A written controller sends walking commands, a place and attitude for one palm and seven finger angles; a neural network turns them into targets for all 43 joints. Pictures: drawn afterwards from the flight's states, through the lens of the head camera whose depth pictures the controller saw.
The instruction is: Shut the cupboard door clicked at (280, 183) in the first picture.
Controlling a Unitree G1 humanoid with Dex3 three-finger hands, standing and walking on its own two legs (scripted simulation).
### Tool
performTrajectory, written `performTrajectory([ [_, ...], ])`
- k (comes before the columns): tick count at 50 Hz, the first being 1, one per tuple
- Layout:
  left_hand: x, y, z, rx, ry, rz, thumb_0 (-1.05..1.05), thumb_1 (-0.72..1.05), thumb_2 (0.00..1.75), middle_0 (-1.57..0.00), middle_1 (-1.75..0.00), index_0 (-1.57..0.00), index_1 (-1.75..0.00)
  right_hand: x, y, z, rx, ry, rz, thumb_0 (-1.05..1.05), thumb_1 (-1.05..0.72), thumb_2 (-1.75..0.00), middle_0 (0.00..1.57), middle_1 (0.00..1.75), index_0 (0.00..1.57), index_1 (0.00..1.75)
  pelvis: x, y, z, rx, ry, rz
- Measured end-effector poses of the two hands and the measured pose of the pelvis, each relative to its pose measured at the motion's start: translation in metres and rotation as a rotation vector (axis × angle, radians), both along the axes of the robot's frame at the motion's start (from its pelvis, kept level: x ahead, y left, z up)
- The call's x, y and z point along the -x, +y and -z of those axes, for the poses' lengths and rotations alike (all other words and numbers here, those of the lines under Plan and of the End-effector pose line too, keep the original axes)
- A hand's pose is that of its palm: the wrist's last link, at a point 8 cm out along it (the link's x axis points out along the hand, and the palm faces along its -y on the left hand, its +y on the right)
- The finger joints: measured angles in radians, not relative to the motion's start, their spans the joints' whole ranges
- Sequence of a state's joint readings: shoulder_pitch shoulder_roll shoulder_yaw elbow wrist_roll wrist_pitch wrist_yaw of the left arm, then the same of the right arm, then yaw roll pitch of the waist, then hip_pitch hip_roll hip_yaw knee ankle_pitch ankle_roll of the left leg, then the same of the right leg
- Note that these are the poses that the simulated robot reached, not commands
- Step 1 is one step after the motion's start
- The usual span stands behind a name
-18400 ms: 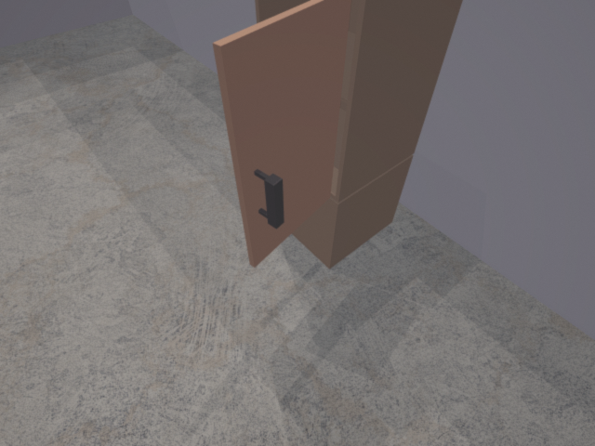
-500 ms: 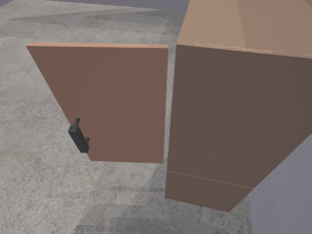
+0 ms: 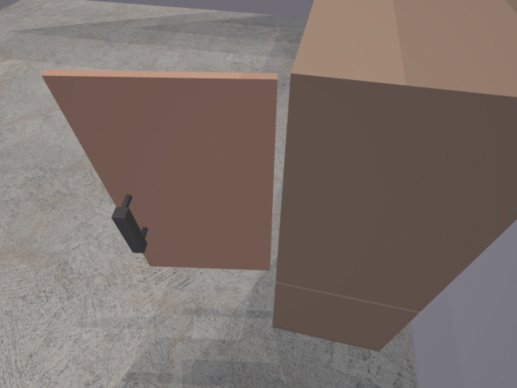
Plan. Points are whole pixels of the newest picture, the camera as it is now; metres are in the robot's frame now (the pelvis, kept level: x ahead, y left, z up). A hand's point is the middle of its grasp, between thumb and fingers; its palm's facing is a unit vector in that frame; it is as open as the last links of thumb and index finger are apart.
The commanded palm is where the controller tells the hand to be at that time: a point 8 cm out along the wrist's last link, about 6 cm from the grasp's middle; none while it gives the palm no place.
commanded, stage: look again from close up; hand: left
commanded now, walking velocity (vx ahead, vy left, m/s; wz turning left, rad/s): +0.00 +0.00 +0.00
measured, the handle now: (133, 223) +0.45 +0.32 -0.10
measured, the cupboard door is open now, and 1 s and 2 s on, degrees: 100 100 100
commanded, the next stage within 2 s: shuffle to correct the standing spot in 0.14 s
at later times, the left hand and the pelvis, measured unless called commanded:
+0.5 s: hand out of the picture -0.01 +0.19 -0.18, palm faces +0.09 -0.97 -0.21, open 7.3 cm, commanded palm none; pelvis +0.00 +0.02 +0.00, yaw +1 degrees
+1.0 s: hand out of the picture +0.04 +0.28 -0.18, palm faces +0.04 -0.98 -0.21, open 7.3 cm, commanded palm none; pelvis +0.01 +0.10 -0.01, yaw +0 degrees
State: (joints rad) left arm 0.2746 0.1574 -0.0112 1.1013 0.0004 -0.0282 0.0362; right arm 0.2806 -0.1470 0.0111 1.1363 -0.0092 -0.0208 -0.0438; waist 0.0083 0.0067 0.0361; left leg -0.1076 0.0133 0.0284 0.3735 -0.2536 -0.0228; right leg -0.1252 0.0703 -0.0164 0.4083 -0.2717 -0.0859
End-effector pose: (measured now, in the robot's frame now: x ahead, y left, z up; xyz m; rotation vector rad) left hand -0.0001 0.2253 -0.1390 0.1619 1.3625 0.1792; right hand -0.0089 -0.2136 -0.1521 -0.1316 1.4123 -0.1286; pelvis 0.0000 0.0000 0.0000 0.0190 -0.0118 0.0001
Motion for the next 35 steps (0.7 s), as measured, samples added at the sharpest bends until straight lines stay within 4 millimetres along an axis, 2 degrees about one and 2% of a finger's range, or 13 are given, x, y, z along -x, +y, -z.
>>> performTrajectory([
  [15, 0.013, -0.003, 0.002, 0.021, 0.03, -0.009, 0.0, 0.91, 0.9, -0.2, -0.3, -0.2, -0.3, 0.006, 0.001, -0.002, 0.008, 0.017, -0.003, 0.01, -0.91, -0.9, 0.2, 0.3, 0.2, 0.3, 0.003, 0.003, -0.001, 0.002, 0.005, -0.001],
  [22, 0.016, 0.005, 0.003, 0.014, 0.021, -0.038, 0.0, 0.91, 0.9, -0.2, -0.3, -0.2, -0.3, 0.003, 0.005, -0.001, 0.014, 0.021, -0.011, 0.01, -0.91, -0.9, 0.2, 0.3, 0.2, 0.3, 0.003, 0.011, 0.001, 0.009, 0.01, -0.008],
  [29, 0.024, 0.032, 0.007, 0.009, 0.016, -0.084, 0.0, 0.9, 0.9, -0.2, -0.3, -0.2, -0.3, -0.014, 0.019, -0.005, 0.038, 0.006, -0.035, 0.01, -0.91, -0.9, 0.2, 0.3, 0.2, 0.3, 0.003, 0.035, 0.003, 0.004, 0.008, -0.023],
  [35, 0.031, 0.074, 0.018, 0.009, 0.059, -0.091, 0.0, 0.9, 0.9, -0.2, -0.3, -0.21, -0.3, -0.036, 0.046, -0.005, 0.064, -0.07, -0.042, 0.01, -0.91, -0.9, 0.2, 0.3, 0.2, 0.3, 0.001, 0.07, 0.012, -0.01, -0.002, -0.024],
])
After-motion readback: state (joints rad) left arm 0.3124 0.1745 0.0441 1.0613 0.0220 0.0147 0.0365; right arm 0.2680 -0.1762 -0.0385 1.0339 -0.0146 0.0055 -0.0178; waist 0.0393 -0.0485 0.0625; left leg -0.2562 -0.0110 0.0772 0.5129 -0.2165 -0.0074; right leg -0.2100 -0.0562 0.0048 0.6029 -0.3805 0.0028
